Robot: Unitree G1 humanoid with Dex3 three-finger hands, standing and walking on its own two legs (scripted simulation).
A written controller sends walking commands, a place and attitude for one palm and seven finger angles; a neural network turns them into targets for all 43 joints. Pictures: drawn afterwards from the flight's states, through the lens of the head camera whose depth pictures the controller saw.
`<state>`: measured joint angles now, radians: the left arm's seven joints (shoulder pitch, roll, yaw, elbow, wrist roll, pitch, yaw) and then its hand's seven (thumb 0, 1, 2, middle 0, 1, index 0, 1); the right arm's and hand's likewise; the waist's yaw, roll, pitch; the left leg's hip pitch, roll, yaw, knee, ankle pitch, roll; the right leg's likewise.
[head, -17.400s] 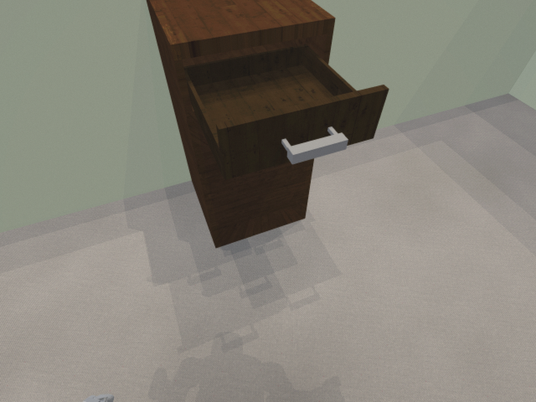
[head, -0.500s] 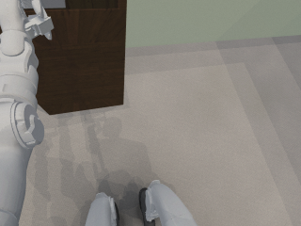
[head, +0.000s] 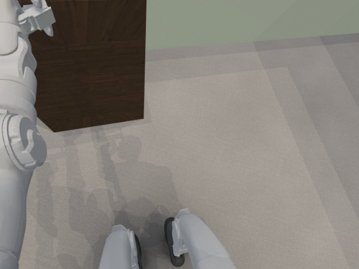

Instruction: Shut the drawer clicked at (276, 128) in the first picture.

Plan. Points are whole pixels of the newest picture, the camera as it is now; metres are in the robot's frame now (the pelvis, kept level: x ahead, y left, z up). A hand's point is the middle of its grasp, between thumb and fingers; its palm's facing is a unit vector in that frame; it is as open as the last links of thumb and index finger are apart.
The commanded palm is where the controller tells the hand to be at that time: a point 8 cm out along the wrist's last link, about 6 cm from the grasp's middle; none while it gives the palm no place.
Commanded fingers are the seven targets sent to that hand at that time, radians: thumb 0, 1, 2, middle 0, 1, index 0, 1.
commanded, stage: pull the fist back off the drawer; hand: left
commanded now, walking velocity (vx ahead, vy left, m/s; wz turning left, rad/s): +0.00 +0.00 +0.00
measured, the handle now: out of the picture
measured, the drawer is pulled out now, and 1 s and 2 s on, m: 0.00 0.00 0.00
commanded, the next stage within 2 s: draw the hand back to the body in 0.30 s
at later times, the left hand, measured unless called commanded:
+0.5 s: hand (46, 12) +0.60 +0.13 +0.10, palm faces +0.07 -1.00 -0.03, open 3.3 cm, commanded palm +0.54 +0.18 +0.12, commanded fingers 0.00 0.90 0.90 -1.40 -1.60 -1.40 -1.60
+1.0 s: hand out of the picture +0.40 +0.18 +0.17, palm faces +0.10 -0.98 -0.17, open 3.3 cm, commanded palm +0.37 +0.23 +0.19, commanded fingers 0.00 0.90 0.90 -1.40 -1.60 -1.40 -1.60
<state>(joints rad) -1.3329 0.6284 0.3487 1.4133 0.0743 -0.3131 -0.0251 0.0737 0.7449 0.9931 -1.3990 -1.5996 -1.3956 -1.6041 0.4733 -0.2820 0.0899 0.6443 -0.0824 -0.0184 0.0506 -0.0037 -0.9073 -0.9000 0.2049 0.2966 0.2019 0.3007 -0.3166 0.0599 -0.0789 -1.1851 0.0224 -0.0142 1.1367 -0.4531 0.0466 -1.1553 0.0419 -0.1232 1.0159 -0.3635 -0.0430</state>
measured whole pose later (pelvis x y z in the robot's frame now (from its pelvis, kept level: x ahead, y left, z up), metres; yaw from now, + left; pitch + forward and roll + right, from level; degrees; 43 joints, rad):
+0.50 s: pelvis +0.05 +0.00 +0.03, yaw -1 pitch +25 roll -3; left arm -0.97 0.44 0.39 1.11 -0.01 -0.36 -0.03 0.03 0.87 0.90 -1.40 -1.60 -1.39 -1.60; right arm 0.45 -0.27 0.04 0.59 -0.06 0.07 0.07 0.00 -0.91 -0.90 0.20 0.30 0.20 0.30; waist -0.22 0.05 -0.11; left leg -0.94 0.03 0.04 1.00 -0.49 0.04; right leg -0.95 0.06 -0.06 0.92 -0.40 -0.04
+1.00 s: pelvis +0.06 -0.01 +0.08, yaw +1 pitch +6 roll -1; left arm -0.17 0.28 0.14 0.27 -0.13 -0.12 -0.05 0.02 0.90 0.90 -1.40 -1.60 -1.40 -1.60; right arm 0.20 -0.27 0.02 0.54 0.05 0.02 -0.02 0.00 -0.91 -0.90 0.20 0.30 0.20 0.30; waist -0.01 0.04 -0.07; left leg -0.38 -0.02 0.01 0.67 -0.39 0.03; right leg -0.41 0.04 -0.05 0.65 -0.34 -0.04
